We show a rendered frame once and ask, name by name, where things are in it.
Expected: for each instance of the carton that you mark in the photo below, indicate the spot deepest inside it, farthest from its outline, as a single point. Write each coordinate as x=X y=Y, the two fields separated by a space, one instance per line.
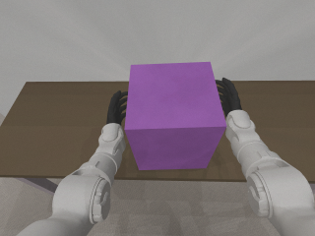
x=174 y=118

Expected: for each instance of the robot right hand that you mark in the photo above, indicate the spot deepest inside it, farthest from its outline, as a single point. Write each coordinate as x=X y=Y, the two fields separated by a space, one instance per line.
x=229 y=96

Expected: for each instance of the left robot forearm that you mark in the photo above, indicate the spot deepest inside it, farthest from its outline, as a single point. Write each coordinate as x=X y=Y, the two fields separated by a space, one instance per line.
x=107 y=158

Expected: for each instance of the right robot forearm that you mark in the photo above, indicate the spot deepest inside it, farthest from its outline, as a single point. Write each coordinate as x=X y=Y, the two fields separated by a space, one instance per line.
x=248 y=148

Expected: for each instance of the right robot upper arm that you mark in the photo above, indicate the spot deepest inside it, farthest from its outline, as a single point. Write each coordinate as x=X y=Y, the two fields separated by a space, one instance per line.
x=283 y=196

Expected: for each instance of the table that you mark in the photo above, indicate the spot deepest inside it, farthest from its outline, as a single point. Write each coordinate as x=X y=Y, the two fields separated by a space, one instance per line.
x=53 y=128

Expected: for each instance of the robot left hand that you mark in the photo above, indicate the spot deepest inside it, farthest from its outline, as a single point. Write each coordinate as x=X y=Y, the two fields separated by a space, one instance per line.
x=114 y=113

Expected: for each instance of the left robot upper arm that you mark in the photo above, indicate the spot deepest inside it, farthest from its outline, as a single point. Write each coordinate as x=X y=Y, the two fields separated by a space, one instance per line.
x=80 y=203

